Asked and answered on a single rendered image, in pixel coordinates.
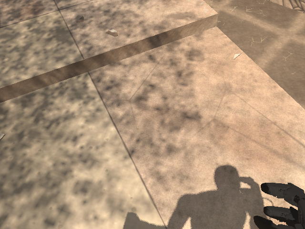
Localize robot right hand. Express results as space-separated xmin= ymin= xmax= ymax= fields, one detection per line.
xmin=254 ymin=182 xmax=305 ymax=229

